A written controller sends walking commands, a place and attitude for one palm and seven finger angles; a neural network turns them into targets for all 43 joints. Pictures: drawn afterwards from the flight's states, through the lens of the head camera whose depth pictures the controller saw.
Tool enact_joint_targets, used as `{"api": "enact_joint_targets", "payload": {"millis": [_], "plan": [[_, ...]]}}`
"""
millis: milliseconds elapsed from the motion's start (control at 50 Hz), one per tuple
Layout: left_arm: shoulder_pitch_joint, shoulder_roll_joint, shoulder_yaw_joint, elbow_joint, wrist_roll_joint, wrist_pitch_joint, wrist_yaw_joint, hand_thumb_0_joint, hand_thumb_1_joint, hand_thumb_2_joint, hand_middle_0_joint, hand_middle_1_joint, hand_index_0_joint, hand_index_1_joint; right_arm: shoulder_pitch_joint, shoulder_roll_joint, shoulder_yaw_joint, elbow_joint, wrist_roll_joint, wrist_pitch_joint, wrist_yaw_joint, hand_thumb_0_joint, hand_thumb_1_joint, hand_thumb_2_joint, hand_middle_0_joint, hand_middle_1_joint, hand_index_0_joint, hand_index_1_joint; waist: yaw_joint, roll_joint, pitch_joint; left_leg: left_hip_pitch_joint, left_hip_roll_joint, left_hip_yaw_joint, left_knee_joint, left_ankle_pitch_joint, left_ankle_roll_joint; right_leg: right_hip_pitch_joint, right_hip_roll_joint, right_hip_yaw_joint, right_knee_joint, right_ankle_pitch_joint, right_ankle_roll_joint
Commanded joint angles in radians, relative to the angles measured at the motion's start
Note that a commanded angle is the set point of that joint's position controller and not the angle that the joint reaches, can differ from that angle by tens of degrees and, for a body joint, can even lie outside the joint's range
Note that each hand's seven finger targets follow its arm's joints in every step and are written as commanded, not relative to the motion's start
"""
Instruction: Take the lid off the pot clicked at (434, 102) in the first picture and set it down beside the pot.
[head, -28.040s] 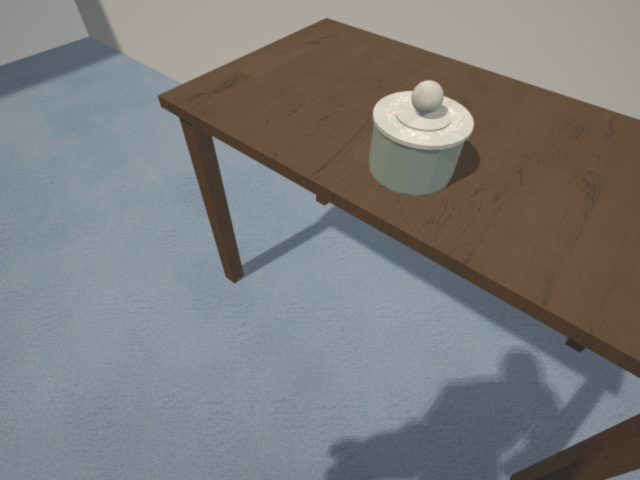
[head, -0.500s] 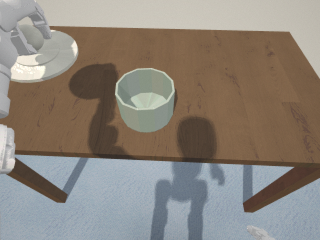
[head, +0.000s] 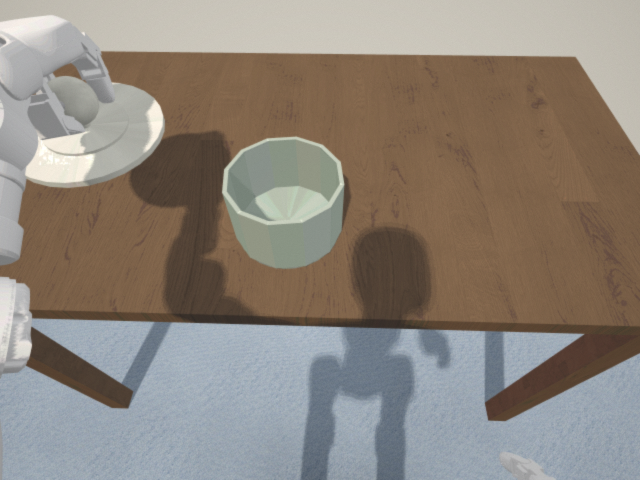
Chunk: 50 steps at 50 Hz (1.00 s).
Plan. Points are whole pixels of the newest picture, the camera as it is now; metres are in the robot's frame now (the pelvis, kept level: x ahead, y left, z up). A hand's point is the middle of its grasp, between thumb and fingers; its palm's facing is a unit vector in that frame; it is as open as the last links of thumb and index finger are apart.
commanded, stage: lower the lid onto the table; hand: left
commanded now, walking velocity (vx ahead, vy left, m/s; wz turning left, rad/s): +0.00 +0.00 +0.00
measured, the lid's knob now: (71, 101) +0.48 +0.29 +0.21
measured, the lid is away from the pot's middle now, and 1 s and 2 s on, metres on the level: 0.23 0.24 0.23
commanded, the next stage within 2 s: none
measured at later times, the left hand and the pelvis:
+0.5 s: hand (81, 141) +0.44 +0.27 +0.18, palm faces -0.36 -0.10 -0.93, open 8.1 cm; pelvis -0.01 -0.01 +0.00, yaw +0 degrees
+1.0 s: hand (85, 157) +0.45 +0.29 +0.15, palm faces -0.40 -0.11 -0.91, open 8.1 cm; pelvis +0.01 +0.00 +0.00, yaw -1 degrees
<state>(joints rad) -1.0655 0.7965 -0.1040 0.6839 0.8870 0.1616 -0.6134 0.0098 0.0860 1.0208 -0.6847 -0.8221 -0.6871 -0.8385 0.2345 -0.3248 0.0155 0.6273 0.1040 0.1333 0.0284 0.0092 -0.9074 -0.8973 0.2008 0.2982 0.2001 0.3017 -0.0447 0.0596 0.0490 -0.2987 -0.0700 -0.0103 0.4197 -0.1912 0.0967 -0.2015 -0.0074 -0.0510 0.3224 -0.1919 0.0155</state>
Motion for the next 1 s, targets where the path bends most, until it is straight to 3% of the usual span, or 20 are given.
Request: {"api": "enact_joint_targets", "payload": {"millis": [0,40,60,140,160,240,280,340,360,400,460,520,600,640,700,740,840,860,940,980], "plan": [[-0.471,0.300,0.108,-0.088,0.013,0.005,0.049,0.000,0.486,1.189,-0.861,-0.911,-0.861,-0.927,-0.011,-0.151,-0.053,-0.105,0.004,-0.022,-0.009,0.000,-0.900,-0.900,0.200,0.300,0.200,0.300,-0.006,-0.003,-0.424,0.316,0.033,-0.087,0.019,0.474,-0.011,0.012,0.069,-0.006,0.026,0.280,-0.053],[-0.458,0.241,0.055,-0.065,-0.004,0.008,0.042,0.000,0.486,1.189,-0.861,-0.911,-0.861,-0.927,-0.001,-0.160,-0.059,-0.096,0.006,-0.010,-0.006,0.000,-0.900,-0.900,0.200,0.300,0.200,0.300,-0.017,0.000,-0.386,0.296,0.035,-0.082,0.009,0.416,-0.014,-0.007,0.065,-0.013,0.006,0.252,-0.052],[-0.518,0.306,0.093,-0.161,0.008,0.007,0.050,0.000,0.486,1.189,-0.861,-0.911,-0.861,-0.927,-0.013,-0.160,-0.059,-0.106,0.006,-0.006,-0.003,0.000,-0.900,-0.900,0.200,0.300,0.200,0.300,-0.006,0.012,-0.439,0.322,0.037,-0.083,0.007,0.412,-0.014,0.016,0.068,-0.005,0.018,0.250,-0.052],[-0.617,0.290,0.079,-0.288,0.001,0.000,0.058,0.000,0.486,1.189,-0.861,-0.911,-0.861,-0.927,-0.030,-0.159,-0.062,-0.111,-0.006,-0.010,-0.014,0.000,-0.900,-0.900,0.200,0.300,0.200,0.300,-0.018,0.102,-0.525,0.418,0.034,-0.100,0.025,0.455,-0.013,-0.006,0.070,-0.002,0.004,0.237,-0.059],[-0.636,0.344,0.123,-0.304,0.013,-0.005,0.066,0.000,0.486,1.189,-0.861,-0.911,-0.861,-0.927,-0.023,-0.156,-0.061,-0.109,-0.007,-0.016,-0.016,0.000,-0.900,-0.900,0.200,0.300,0.200,0.300,-0.014,0.089,-0.535,0.422,0.036,-0.104,0.021,0.451,-0.011,0.007,0.077,0.004,0.010,0.233,-0.057],[-0.512,0.240,0.052,-0.049,-0.017,-0.011,0.053,0.000,0.486,1.189,-0.861,-0.911,-0.861,-0.927,-0.001,-0.161,-0.054,-0.071,0.006,-0.015,-0.024,0.000,-0.900,-0.900,0.200,0.300,0.200,0.300,-0.025,0.003,-0.380,0.299,0.030,-0.088,-0.007,0.287,-0.012,-0.023,0.072,-0.020,-0.001,0.182,-0.056],[-0.536,0.262,0.059,-0.041,-0.004,-0.018,0.057,0.000,0.486,1.189,-0.861,-0.911,-0.861,-0.927,-0.017,-0.159,-0.049,-0.074,0.004,-0.011,-0.023,0.000,-0.900,-0.900,0.200,0.300,0.200,0.300,-0.019,0.009,-0.378,0.272,0.025,-0.080,-0.013,0.243,-0.010,-0.008,0.073,-0.016,0.006,0.171,-0.056],[-0.632,0.159,-0.039,-0.113,-0.013,-0.022,0.061,0.000,0.486,1.189,-0.861,-0.911,-0.861,-0.927,-0.023,-0.156,-0.056,-0.067,0.000,-0.015,-0.024,0.000,-0.900,-0.900,0.200,0.300,0.200,0.300,-0.035,0.076,-0.404,0.330,0.029,-0.089,-0.008,0.237,-0.015,-0.046,0.070,-0.016,-0.004,0.141,-0.062],[-0.659,0.246,0.030,-0.164,0.003,-0.026,0.074,0.000,0.486,1.189,-0.861,-0.911,-0.861,-0.927,-0.006,-0.160,-0.060,-0.065,-0.005,-0.020,-0.024,0.000,-0.900,-0.900,0.200,0.300,0.200,0.300,-0.025,0.068,-0.460,0.353,0.033,-0.093,-0.011,0.244,-0.015,-0.016,0.076,-0.007,0.002,0.145,-0.061],[-0.642,0.286,0.066,-0.121,0.010,-0.044,0.081,0.000,0.486,1.189,-0.861,-0.911,-0.861,-0.927,-0.001,-0.161,-0.054,-0.066,-0.006,-0.028,-0.031,0.000,-0.900,-0.900,0.200,0.300,0.200,0.300,-0.021,0.059,-0.480,0.340,0.028,-0.089,-0.007,0.246,-0.012,0.005,0.077,-0.005,0.012,0.162,-0.063],[-0.595,0.277,0.065,0.007,0.003,-0.061,0.080,0.000,0.486,1.189,-0.861,-0.911,-0.861,-0.927,0.024,-0.163,-0.053,-0.043,-0.004,-0.027,-0.036,0.000,-0.900,-0.900,0.200,0.300,0.200,0.300,-0.032,0.000,-0.417,0.282,0.028,-0.077,-0.005,0.228,-0.007,0.007,0.075,-0.008,0.010,0.183,-0.056],[-0.580,0.270,0.059,0.059,0.004,-0.074,0.076,0.000,0.486,1.189,-0.861,-0.911,-0.861,-0.927,0.024,-0.165,-0.054,-0.046,-0.002,-0.024,-0.031,0.000,-0.900,-0.900,0.200,0.300,0.200,0.300,-0.025,0.005,-0.386,0.245,0.024,-0.072,-0.015,0.204,-0.007,0.005,0.074,-0.010,0.013,0.177,-0.057],[-0.603,0.305,0.080,-0.017,0.025,-0.100,0.093,0.000,0.486,1.189,-0.861,-0.911,-0.861,-0.927,0.038,-0.166,-0.062,-0.056,-0.007,-0.026,-0.026,0.000,-0.900,-0.900,0.200,0.300,0.200,0.300,-0.024,0.070,-0.460,0.305,0.030,-0.078,0.008,0.312,-0.010,0.012,0.076,-0.001,0.026,0.223,-0.061],[-0.536,0.311,0.097,0.005,0.017,-0.109,0.092,0.000,0.486,1.189,-0.861,-0.911,-0.861,-0.927,0.051,-0.170,-0.066,-0.064,-0.010,-0.025,-0.026,0.000,-0.900,-0.900,0.200,0.300,0.200,0.300,-0.023,0.053,-0.467,0.298,0.031,-0.074,0.020,0.356,-0.006,0.023,0.074,0.002,0.019,0.259,-0.061],[-0.493,0.391,0.169,0.012,0.013,-0.122,0.094,0.000,0.486,1.189,-0.861,-0.911,-0.861,-0.927,0.058,-0.172,-0.069,-0.067,-0.006,-0.021,-0.021,0.000,-0.900,-0.900,0.200,0.300,0.200,0.300,-0.018,0.012,-0.470,0.273,0.028,-0.069,0.025,0.369,0.001,0.053,0.073,0.010,0.035,0.295,-0.052],[-0.469,0.340,0.128,0.016,0.004,-0.127,0.088,0.000,0.486,1.189,-0.861,-0.911,-0.861,-0.927,0.061,-0.174,-0.072,-0.070,-0.005,-0.013,-0.019,0.000,-0.900,-0.900,0.200,0.300,0.200,0.300,-0.025,0.041,-0.462,0.282,0.030,-0.068,0.034,0.433,0.000,0.034,0.070,0.005,0.033,0.319,-0.053],[-0.413,0.358,0.156,-0.026,0.001,-0.135,0.090,0.000,0.486,1.189,-0.861,-0.911,-0.861,-0.927,0.071,-0.176,-0.078,-0.076,-0.009,-0.007,-0.013,0.000,-0.900,-0.900,0.200,0.300,0.200,0.300,-0.027,0.065,-0.471,0.326,0.035,-0.074,0.055,0.511,0.003,0.000,0.076,0.005,0.027,0.325,-0.049],[-0.433,0.406,0.191,-0.076,-0.001,-0.138,0.095,0.000,0.486,1.189,-0.861,-0.911,-0.861,-0.927,0.069,-0.178,-0.080,-0.073,-0.009,-0.004,-0.009,0.000,-0.900,-0.900,0.200,0.300,0.200,0.300,-0.024,0.068,-0.488,0.339,0.040,-0.082,0.054,0.519,0.002,0.006,0.077,0.011,0.036,0.320,-0.044],[-0.390,0.306,0.127,-0.090,-0.012,-0.140,0.087,0.000,0.486,1.189,-0.861,-0.911,-0.861,-0.927,0.060,-0.172,-0.085,-0.080,-0.011,0.000,-0.009,0.000,-0.900,-0.900,0.200,0.300,0.200,0.300,-0.037,0.107,-0.473,0.378,0.045,-0.092,0.062,0.570,-0.002,-0.062,0.080,-0.002,0.027,0.288,-0.045],[-0.389,0.327,0.145,-0.073,-0.017,-0.136,0.087,0.000,0.486,1.189,-0.861,-0.911,-0.861,-0.927,0.060,-0.174,-0.082,-0.074,-0.008,0.005,-0.006,0.000,-0.900,-0.900,0.200,0.300,0.200,0.300,-0.035,0.079,-0.454,0.351,0.042,-0.091,0.059,0.500,-0.001,-0.058,0.084,-0.004,0.027,0.264,-0.042]]}}
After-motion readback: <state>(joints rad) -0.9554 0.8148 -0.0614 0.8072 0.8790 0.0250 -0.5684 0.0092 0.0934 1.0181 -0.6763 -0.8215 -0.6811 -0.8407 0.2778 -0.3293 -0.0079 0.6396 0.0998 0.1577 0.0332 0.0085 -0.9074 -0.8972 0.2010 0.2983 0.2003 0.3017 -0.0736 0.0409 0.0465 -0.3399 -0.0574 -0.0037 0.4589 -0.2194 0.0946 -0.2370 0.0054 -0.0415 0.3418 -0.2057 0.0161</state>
